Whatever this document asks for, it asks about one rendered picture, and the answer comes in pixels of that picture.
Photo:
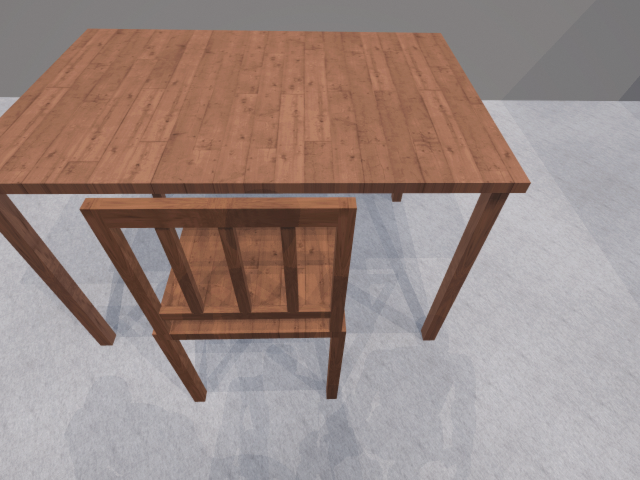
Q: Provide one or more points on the table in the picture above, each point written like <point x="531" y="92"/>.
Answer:
<point x="153" y="111"/>

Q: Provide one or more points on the chair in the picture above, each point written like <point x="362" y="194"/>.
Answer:
<point x="244" y="268"/>

